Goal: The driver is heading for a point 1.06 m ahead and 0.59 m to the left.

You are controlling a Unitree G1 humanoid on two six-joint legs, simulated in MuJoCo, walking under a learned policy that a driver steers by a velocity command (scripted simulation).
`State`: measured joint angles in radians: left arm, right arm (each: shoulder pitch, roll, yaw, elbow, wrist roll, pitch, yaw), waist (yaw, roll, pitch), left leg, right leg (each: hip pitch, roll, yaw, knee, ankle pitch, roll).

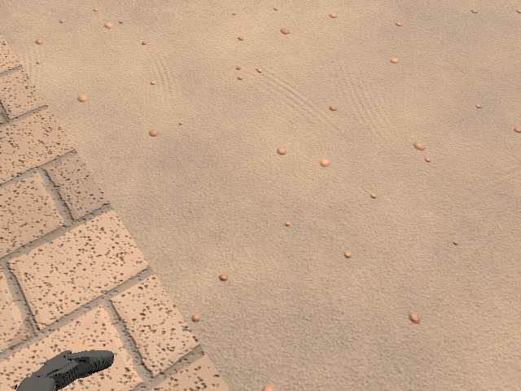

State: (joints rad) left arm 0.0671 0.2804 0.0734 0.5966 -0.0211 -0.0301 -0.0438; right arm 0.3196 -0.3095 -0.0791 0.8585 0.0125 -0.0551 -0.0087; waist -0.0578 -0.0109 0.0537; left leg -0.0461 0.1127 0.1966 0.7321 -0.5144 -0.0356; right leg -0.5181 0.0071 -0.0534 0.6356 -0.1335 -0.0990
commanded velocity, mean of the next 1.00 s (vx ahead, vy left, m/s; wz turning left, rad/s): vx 0.50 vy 0.00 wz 0.38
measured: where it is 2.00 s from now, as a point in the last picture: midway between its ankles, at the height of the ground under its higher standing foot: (107, 214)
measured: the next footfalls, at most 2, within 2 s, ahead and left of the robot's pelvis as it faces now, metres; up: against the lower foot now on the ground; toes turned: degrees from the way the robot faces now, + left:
left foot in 0.52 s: +0.45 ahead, +0.15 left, +0.00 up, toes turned +13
right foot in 0.98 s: +0.77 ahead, +0.04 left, +0.00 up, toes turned +32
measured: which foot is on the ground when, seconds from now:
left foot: up 0.00-0.50, down 0.52-0.98, up 1.00-1.00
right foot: down 0.00-0.52, up 0.54-0.96, down 0.98-1.00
